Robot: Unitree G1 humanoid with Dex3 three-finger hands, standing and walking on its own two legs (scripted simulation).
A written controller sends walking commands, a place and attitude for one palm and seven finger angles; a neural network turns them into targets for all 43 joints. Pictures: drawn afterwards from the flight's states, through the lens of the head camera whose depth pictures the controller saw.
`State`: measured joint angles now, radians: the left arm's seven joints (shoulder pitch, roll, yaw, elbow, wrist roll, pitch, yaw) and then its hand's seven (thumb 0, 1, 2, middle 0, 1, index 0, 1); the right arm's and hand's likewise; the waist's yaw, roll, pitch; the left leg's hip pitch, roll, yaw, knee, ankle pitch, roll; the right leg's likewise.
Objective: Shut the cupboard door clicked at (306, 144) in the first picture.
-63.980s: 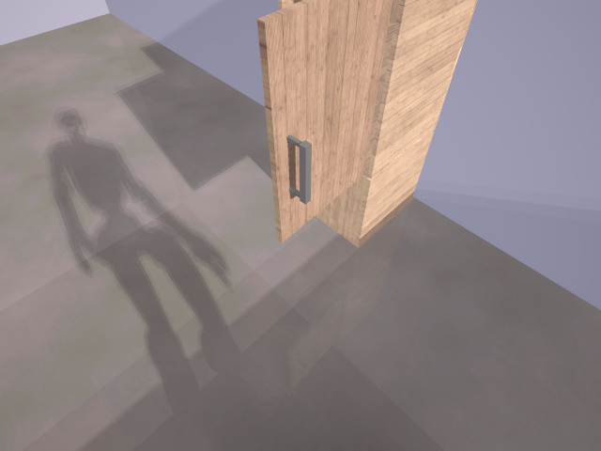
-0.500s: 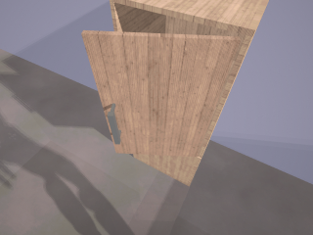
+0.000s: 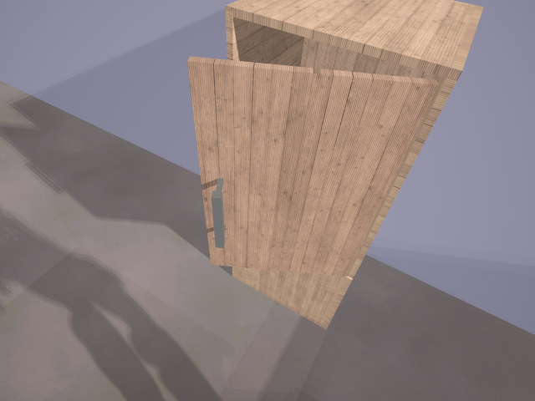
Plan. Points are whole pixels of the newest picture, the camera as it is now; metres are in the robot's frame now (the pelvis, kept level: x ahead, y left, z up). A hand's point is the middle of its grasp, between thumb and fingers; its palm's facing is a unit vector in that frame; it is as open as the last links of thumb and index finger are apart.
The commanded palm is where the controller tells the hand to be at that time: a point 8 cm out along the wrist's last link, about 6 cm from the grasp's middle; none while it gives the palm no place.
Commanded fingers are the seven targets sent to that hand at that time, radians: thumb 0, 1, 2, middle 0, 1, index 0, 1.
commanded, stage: shuffle to correct the standing spot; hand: left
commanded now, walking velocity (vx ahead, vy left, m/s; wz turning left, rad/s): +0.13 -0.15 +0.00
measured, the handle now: (220, 214) +0.50 +0.14 -0.08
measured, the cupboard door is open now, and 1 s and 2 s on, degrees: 26 26 26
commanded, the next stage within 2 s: come to a stop and stand still in 0.26 s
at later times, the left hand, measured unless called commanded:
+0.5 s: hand out of the picture -0.01 +0.12 -0.19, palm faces +0.04 -0.99 -0.11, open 7.4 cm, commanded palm none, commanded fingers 0.00 0.90 0.90 -0.20 -0.30 -0.20 -0.30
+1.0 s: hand out of the picture +0.04 +0.20 -0.16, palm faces -0.01 -0.95 -0.31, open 7.4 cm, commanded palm none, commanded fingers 0.00 0.90 0.90 -0.20 -0.30 -0.20 -0.30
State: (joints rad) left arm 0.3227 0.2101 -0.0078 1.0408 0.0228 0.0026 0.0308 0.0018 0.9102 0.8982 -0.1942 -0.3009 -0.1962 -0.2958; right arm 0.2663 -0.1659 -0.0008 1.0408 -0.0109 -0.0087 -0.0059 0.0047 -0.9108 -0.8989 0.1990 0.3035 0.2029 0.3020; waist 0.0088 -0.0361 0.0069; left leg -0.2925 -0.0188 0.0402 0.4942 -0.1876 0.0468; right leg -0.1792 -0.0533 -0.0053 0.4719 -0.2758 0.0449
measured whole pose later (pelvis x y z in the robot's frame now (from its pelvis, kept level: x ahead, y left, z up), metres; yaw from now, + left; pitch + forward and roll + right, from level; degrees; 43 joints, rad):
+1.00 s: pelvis -0.02 -0.01 -0.01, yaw -1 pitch -3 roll +0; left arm 0.27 0.21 0.00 0.96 0.03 0.02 0.03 0.00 0.91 0.90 -0.20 -0.30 -0.20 -0.30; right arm 0.24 -0.20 -0.03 0.95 -0.02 0.02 0.00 0.00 -0.92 -0.90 0.20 0.30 0.20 0.30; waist 0.00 0.07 0.01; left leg -0.33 0.00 0.06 0.58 -0.22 0.03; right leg -0.25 -0.03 0.02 0.60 -0.33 0.01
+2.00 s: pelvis -0.11 -0.01 -0.02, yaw +0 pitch -3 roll +1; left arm 0.22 0.30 0.05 1.01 0.03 0.05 0.02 0.01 0.91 0.90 -0.20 -0.30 -0.20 -0.30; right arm 0.28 -0.24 -0.05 1.00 -0.02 -0.01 -0.02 0.00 -0.90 -0.90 0.20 0.30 0.20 0.30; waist 0.00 -0.08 0.04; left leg -0.28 -0.06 0.01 0.64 -0.34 0.03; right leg -0.43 -0.03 0.06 0.76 -0.35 -0.01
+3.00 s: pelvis -0.07 -0.04 +0.01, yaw +0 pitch +0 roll +1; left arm 0.27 0.17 -0.02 1.10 0.01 -0.02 0.03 0.00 0.91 0.90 -0.20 -0.30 -0.20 -0.30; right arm 0.24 -0.16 0.02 1.13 -0.01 -0.02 -0.03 0.01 -0.91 -0.90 0.20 0.30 0.20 0.30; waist 0.01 -0.01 0.02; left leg -0.18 0.00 0.00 0.40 -0.23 -0.01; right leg -0.13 0.04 0.02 0.42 -0.29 -0.04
